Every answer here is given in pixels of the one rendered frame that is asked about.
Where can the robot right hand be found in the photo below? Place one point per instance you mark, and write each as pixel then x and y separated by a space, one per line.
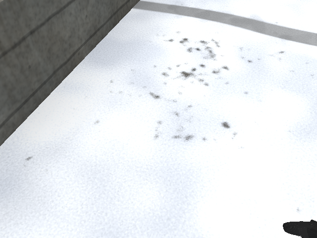
pixel 304 229

